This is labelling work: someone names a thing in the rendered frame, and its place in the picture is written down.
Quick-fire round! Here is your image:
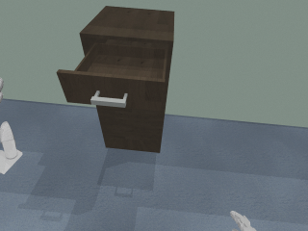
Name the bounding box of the robot left hand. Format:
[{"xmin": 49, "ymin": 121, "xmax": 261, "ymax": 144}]
[{"xmin": 0, "ymin": 78, "xmax": 23, "ymax": 174}]

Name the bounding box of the drawer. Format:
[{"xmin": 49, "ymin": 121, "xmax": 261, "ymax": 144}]
[{"xmin": 56, "ymin": 42, "xmax": 167, "ymax": 112}]

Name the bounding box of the robot right hand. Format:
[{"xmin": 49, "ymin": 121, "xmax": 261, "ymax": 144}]
[{"xmin": 230, "ymin": 211, "xmax": 256, "ymax": 231}]

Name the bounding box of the handle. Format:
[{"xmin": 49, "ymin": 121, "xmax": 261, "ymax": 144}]
[{"xmin": 90, "ymin": 90, "xmax": 128, "ymax": 108}]

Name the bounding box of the cabinet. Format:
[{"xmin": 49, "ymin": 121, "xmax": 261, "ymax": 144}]
[{"xmin": 79, "ymin": 6, "xmax": 175, "ymax": 153}]

